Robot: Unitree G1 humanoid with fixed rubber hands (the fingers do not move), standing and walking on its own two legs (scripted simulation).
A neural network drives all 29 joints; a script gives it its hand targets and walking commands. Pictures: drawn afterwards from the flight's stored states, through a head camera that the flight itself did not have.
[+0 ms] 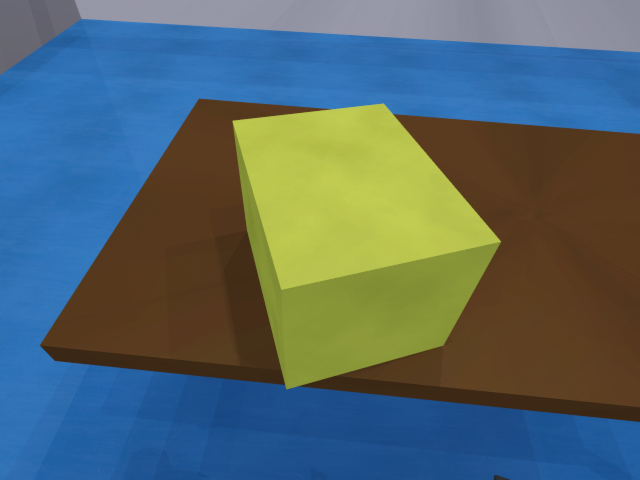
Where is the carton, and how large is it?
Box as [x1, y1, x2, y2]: [233, 104, 500, 389]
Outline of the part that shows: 384,104 348,107 233,121 247,231 286,389 442,345 500,242 498,238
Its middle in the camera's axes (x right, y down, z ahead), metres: +0.03 +0.00 +0.51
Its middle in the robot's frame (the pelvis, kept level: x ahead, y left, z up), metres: +0.40 -0.01 +0.11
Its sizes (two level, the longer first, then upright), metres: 0.279 0.214 0.202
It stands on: a table, 0.77 m high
